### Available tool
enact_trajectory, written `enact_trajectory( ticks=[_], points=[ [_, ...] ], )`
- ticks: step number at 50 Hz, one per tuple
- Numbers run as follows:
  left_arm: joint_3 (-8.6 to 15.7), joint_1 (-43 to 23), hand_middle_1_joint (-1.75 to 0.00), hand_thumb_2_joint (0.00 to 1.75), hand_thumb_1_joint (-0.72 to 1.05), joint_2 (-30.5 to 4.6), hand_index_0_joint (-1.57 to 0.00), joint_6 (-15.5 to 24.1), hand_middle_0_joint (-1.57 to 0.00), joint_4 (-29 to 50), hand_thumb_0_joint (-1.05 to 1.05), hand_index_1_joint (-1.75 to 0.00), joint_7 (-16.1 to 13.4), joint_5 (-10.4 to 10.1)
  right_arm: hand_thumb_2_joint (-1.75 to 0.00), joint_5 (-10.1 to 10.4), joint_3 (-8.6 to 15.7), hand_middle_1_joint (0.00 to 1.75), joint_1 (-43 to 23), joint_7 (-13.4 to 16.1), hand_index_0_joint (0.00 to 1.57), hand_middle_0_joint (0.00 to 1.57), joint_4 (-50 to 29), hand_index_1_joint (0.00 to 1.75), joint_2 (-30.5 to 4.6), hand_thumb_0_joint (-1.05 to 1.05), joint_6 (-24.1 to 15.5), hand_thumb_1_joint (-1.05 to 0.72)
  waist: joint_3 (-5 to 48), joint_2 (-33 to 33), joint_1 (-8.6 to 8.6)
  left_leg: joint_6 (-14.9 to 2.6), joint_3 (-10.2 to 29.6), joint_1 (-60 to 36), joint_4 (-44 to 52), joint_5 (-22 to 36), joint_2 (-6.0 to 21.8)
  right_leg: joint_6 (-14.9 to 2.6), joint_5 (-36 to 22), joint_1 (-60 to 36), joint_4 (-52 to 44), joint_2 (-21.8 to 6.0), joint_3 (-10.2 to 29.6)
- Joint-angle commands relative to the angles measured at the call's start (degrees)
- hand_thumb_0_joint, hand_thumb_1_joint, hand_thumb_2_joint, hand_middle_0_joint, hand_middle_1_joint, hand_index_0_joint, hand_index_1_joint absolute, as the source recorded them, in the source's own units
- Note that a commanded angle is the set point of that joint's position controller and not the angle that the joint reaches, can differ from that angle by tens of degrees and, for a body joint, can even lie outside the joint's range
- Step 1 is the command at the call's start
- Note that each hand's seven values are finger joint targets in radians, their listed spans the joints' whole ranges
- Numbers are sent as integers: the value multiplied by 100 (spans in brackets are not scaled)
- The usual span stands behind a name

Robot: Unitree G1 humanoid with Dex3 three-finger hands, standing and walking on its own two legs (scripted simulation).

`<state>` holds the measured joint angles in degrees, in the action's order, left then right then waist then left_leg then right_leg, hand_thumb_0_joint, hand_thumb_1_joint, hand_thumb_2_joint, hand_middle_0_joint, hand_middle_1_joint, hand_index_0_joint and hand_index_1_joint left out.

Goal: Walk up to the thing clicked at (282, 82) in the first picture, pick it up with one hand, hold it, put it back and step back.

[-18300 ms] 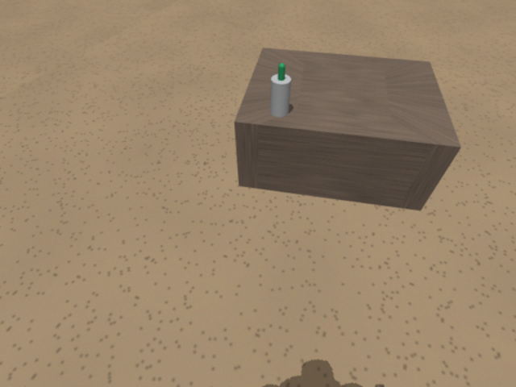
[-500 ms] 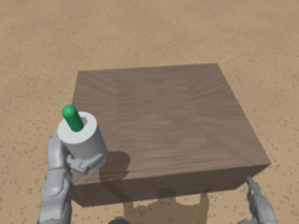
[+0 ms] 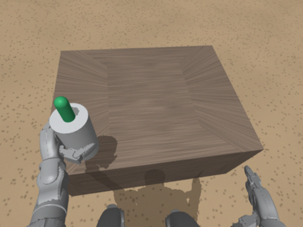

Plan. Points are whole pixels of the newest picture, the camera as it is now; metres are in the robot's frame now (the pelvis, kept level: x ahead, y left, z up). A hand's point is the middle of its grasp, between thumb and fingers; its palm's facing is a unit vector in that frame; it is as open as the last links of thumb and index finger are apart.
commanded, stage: crouch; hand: left
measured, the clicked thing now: (74, 127) +0.36 +0.19 +0.04
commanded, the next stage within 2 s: lower in 0.82 s
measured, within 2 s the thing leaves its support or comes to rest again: neither
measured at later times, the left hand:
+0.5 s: hand (81, 129) +0.42 +0.20 -0.08, palm faces +0.20 -0.98 +0.00, open 11.3 cm
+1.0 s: hand (82, 127) +0.44 +0.21 -0.11, palm faces +0.21 -0.98 -0.01, open 11.3 cm
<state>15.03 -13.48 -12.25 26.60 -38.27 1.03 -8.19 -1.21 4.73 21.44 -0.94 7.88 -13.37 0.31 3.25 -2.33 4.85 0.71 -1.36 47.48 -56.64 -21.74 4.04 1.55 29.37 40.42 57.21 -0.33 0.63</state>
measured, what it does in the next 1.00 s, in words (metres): lowers itself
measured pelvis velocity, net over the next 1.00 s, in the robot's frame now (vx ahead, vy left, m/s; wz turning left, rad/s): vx -0.01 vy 0.01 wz -0.03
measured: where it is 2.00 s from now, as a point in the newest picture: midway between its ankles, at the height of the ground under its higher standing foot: outside the picture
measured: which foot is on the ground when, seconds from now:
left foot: down 0.00-1.00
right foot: down 0.00-1.00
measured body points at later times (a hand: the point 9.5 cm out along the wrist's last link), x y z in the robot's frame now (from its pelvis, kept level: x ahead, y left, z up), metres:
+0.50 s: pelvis +0.00 +0.01 -0.05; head +0.12 +0.06 +0.38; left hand +0.40 +0.25 -0.07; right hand +0.16 -0.25 -0.03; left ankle +0.06 +0.13 -0.67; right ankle -0.01 -0.14 -0.67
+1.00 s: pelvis -0.01 +0.01 -0.08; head +0.14 +0.07 +0.34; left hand +0.43 +0.26 -0.11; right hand +0.15 -0.26 -0.04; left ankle +0.06 +0.13 -0.67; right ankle -0.01 -0.14 -0.67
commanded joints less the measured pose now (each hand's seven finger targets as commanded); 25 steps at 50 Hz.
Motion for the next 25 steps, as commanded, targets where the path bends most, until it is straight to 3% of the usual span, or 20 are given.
enact_trajectory(
  ticks=[1,2,3,4,7,9,10,11,12,14,15,16,17,18,20,22,24,25],
  points=[
    [432,-2723,-135,120,-2,-1308,-125,1096,-123,1404,0,-136,12,-78,-6,-97,491,5,-16,-18,5,5,-1437,5,-931,0,-304,53,2601,644,133,-99,197,-1874,245,963,-176,-149,-1533,267,-548,111,-117],
    [412,-2668,-135,120,-3,-1350,-125,1161,-123,1292,0,-136,15,-26,-6,-117,386,5,26,-44,5,5,-1492,5,-838,0,-289,53,2706,710,96,-100,189,-1777,163,1011,-196,-152,-1589,278,-485,111,-107],
    [400,-2798,-135,119,-6,-1378,-124,1214,-123,1172,0,-136,25,5,-6,-136,381,5,54,-59,5,5,-1538,5,-824,0,-284,53,2802,760,178,-109,181,-1723,58,1001,-201,-141,-1594,397,-445,110,-63],
    [411,-2895,-135,119,-6,-1390,-125,1268,-123,1040,0,-136,53,-12,-6,-138,501,5,49,-52,5,5,-1669,5,-965,0,-280,52,2814,809,244,-87,231,-1692,50,858,-181,-156,-1438,500,-368,136,-107],
    [483,-3115,-135,120,-3,-1516,-126,1350,-125,832,0,-136,1,45,-6,-179,460,5,234,-91,5,5,-1726,5,-960,0,-239,53,2988,1007,275,-72,276,-1613,-97,896,-160,-182,-1403,806,-212,169,-160],
    [416,-2989,-138,122,2,-1326,-128,1362,-126,461,0,-138,1,38,-6,-184,520,5,322,-108,5,5,-1820,5,-1017,0,-220,53,2983,940,363,-73,293,-1499,-193,916,-160,-174,-1438,915,-114,194,-197],
    [500,-2897,-138,122,3,-1404,-129,1339,-127,124,0,-138,-9,79,-6,-194,544,5,403,-118,5,5,-1761,5,-1067,0,-208,53,2943,913,385,-78,324,-1424,-264,950,-147,-181,-1421,1049,-29,213,-239],
    [591,-3047,-138,122,3,-1573,-129,1384,-128,348,0,-139,-37,115,-6,-196,447,5,443,-147,5,5,-1768,5,-978,0,-188,53,2983,1120,308,-63,307,-1316,-298,953,-166,-198,-1406,1094,11,207,-226],
    [618,-2962,-138,122,5,-1619,-130,1391,-128,114,0,-139,-16,147,-6,-189,509,5,368,-147,5,5,-1978,5,-1056,0,-180,53,2966,1015,358,-69,324,-1269,-312,884,-158,-193,-1341,1092,42,220,-250],
    [575,-3059,-141,125,7,-1435,-132,1424,-130,33,0,-141,20,138,-5,-197,532,5,433,-168,5,5,-1897,5,-1031,0,-171,53,2866,1095,404,-41,386,-1135,-346,851,-131,-221,-1257,1330,167,248,-311],
    [477,-3102,-141,125,9,-1321,-132,1445,-131,58,0,-141,41,136,-5,-198,416,5,357,-200,5,5,-2056,5,-938,0,-197,54,2975,1153,404,-36,388,-1166,-393,946,-125,-229,-1309,1319,231,251,-328],
    [653,-3030,-141,125,9,-1513,-133,1445,-131,-106,0,-141,40,137,-5,-194,478,5,452,-197,5,5,-1959,5,-996,0,-191,53,3039,1094,402,-66,387,-1095,-508,1167,-128,-210,-1506,1314,291,260,-326],
    [643,-3194,-140,124,7,-1607,-132,1456,-130,-67,0,-141,43,161,-5,-198,550,5,508,-189,5,5,-1904,5,-1063,0,-165,53,3113,1096,473,-78,403,-1079,-596,1345,-109,-200,-1667,1345,368,272,-335],
    [714,-3240,-139,123,7,-1761,-131,1497,-129,78,0,-139,42,177,-5,-186,515,5,384,-202,5,5,-2079,5,-1064,0,-188,53,3201,1093,404,-105,377,-922,-677,1340,-147,-189,-1740,1241,419,256,-300],
    [727,-3184,-139,124,5,-1710,-130,1482,-129,-70,0,-140,26,194,-6,-191,533,5,441,-210,5,5,-2344,5,-1068,0,-193,52,3475,959,513,-170,367,-892,-868,1519,-144,-124,-2043,1146,441,248,-217],
    [892,-3169,-138,123,1,-1812,-128,1502,-127,-237,0,-139,-24,209,-6,-205,558,5,584,-220,5,5,-2119,5,-1057,0,-145,52,3284,1071,507,-138,398,-733,-863,1355,-136,-164,-1798,1352,538,275,-269],
    [805,-3462,-137,122,3,-1743,-127,1580,-126,141,0,-138,-42,220,-6,-229,547,5,482,-251,5,5,-2387,5,-1064,0,-157,52,3560,1329,525,-64,493,-997,-845,1448,-91,-232,-1615,1561,690,295,-371],
    [826,-3564,-137,123,5,-1862,-128,1608,-127,156,0,-138,-48,237,-6,-210,504,5,407,-259,5,5,-2408,5,-1026,0,-146,52,3431,1423,496,-54,488,-883,-844,1272,-100,-240,-1475,1621,724,298,-377]
  ],
)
